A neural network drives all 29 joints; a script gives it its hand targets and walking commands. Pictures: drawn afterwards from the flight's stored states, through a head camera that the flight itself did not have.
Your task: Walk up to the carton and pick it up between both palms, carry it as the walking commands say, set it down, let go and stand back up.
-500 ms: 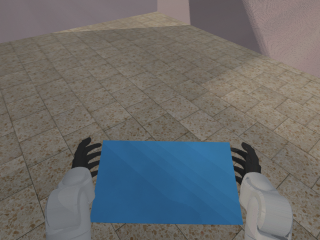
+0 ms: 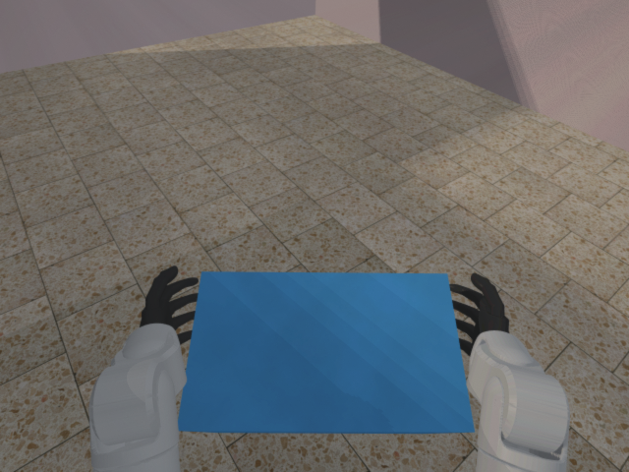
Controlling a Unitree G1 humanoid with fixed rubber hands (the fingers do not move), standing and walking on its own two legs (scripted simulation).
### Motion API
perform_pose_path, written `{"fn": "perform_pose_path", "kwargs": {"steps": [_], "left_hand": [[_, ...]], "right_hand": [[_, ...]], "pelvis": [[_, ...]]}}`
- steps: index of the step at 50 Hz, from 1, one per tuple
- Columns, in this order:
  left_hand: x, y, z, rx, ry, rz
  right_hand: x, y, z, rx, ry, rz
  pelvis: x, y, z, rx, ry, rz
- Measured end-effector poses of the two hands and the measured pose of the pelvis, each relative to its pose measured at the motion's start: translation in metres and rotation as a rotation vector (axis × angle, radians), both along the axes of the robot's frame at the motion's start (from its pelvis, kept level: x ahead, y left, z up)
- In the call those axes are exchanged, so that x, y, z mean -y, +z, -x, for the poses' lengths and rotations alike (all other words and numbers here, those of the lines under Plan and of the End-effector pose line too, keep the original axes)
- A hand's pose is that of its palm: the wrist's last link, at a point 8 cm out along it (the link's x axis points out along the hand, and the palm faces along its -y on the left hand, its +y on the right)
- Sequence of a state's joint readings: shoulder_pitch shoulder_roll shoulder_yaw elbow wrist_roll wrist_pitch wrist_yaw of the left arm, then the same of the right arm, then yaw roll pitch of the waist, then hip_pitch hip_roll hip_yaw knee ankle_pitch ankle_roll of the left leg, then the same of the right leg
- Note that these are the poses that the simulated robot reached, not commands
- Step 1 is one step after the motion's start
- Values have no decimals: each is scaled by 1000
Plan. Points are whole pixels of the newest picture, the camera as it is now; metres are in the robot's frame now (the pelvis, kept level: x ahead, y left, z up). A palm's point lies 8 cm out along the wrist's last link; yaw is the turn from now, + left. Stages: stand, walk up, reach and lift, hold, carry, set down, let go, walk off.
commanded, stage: carry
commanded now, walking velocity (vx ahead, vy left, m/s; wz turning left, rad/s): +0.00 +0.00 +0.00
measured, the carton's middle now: (322, 360) +0.26 +0.00 +0.01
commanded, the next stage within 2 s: hold in 0.18 s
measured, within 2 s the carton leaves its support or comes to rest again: neither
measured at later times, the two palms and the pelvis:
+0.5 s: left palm (193, 324) +0.28 +0.16 +0.06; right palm (483, 327) +0.28 -0.21 +0.06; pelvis +0.00 -0.02 +0.01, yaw +5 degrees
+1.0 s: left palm (191, 338) +0.28 +0.18 +0.01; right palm (465, 339) +0.29 -0.20 +0.01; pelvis +0.00 -0.02 +0.01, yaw +5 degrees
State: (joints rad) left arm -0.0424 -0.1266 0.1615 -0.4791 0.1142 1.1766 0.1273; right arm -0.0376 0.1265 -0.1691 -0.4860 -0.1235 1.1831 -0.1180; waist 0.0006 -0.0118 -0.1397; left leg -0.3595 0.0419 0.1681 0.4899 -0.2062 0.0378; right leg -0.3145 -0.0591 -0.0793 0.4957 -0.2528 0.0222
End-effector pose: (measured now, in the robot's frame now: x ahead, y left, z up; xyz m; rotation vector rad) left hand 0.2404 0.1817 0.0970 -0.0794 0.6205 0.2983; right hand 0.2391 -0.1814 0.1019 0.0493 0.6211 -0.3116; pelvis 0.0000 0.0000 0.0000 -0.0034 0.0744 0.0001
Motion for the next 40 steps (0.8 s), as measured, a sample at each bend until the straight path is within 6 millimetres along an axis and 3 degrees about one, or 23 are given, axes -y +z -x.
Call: {"fn": "perform_pose_path", "kwargs": {"steps": [10, 14, 16, 19, 31, 34, 40], "left_hand": [[2, -11, -9, -18, -17, -19], [2, -63, -22, -125, -81, -68], [3, -72, -16, -133, -74, -62], [7, -65, -14, -76, -57, -48], [24, -20, -51, 29, -107, -86], [20, -21, -50, 11, -107, -85], [11, -45, -42, -48, -112, -70]], "right_hand": [[2, -12, -11, -19, 25, 17], [5, -62, -28, -131, 133, 109], [6, -71, -25, -138, 156, 119], [9, -63, -25, -80, 141, 104], [31, -28, -57, 26, 145, 42], [29, -32, -59, 10, 159, 29], [21, -57, -55, -52, 178, 22]], "pelvis": [[2, 1, 1, 35, 3, 2], [4, 4, 6, 117, 6, 6], [5, 7, 3, 118, 11, 7], [8, 10, -2, 121, 52, 2], [26, 9, -5, 199, 85, -18], [29, 10, -7, 201, 87, -17], [30, 10, -8, 187, 100, -15]]}}
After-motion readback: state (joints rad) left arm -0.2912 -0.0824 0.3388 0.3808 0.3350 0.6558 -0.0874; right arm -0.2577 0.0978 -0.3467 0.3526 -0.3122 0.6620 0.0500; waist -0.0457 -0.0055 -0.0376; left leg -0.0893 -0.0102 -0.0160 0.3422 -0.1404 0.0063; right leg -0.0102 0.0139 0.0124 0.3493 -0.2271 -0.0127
